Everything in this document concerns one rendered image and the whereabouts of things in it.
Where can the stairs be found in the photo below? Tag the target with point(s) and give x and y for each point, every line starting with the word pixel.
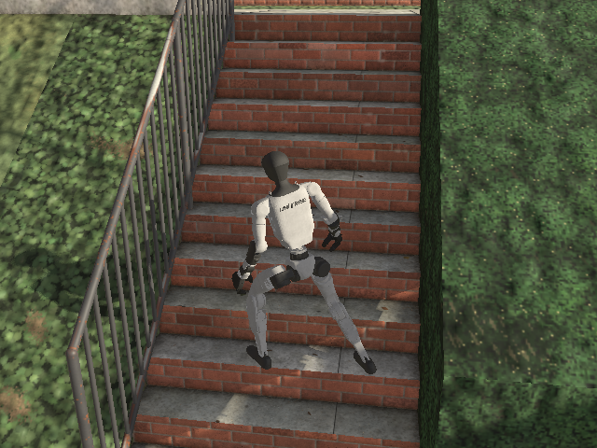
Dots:
pixel 339 95

